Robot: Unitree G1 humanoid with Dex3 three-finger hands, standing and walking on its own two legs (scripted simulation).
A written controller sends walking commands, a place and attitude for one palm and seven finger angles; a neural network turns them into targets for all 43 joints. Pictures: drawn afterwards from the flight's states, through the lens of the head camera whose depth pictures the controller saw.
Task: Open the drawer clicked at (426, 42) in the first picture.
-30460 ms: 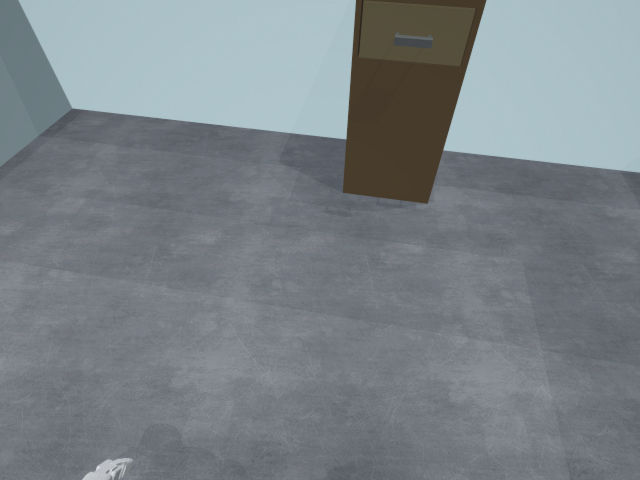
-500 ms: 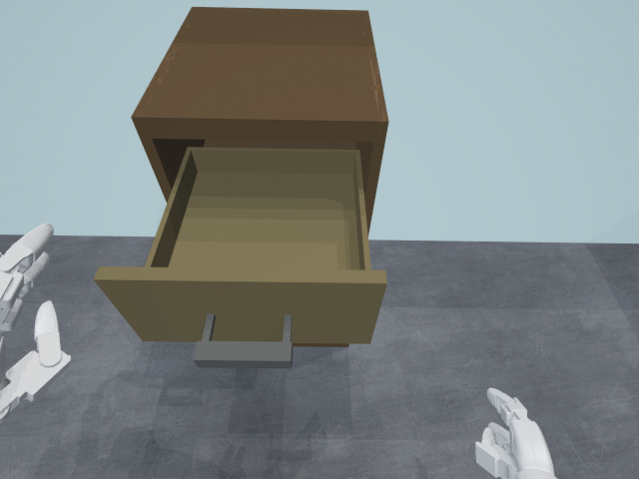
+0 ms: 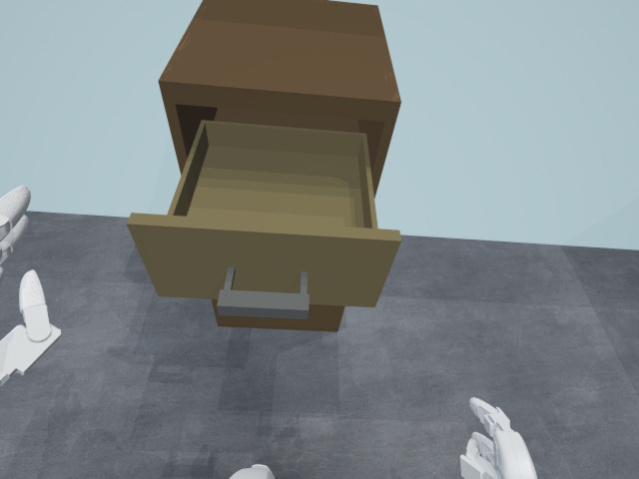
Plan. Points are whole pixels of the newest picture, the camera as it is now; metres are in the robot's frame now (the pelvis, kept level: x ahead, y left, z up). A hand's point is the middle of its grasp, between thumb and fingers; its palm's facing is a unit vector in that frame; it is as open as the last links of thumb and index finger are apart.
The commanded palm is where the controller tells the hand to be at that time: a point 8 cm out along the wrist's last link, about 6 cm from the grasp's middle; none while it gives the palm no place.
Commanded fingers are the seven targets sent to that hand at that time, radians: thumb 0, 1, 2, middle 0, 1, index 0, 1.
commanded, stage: step back with the hand held close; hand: left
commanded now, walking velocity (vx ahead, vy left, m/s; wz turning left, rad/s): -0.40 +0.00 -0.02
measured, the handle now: (265, 290) +0.37 +0.10 -0.01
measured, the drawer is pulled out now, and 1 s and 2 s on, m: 0.28 0.28 0.28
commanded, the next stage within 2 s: stop stepping back and stand still in 0.24 s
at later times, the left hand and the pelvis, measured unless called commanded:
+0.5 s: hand out of the picture +0.07 +0.22 +0.17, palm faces +0.34 -0.82 -0.46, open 7.4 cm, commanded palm +0.02 +0.25 +0.19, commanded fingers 0.00 0.90 0.90 -0.20 -0.30 -0.20 -0.30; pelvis -0.11 -0.03 +0.00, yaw +0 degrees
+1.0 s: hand out of the picture -0.04 +0.19 +0.16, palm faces +0.43 -0.82 -0.37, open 7.4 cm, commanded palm -0.11 +0.23 +0.19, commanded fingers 0.00 0.90 0.90 -0.20 -0.30 -0.20 -0.30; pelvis -0.23 -0.05 +0.01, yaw +2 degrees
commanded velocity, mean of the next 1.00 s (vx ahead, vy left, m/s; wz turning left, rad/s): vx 0.04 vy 0.03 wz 0.01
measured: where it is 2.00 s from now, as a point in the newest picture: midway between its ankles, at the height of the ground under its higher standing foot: outside the picture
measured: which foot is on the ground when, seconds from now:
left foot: down 0.00-0.30, up 0.32-0.46, down 0.48-0.78, up 0.80-0.98, down 1.00-1.00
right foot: up 0.00-0.22, down 0.24-1.00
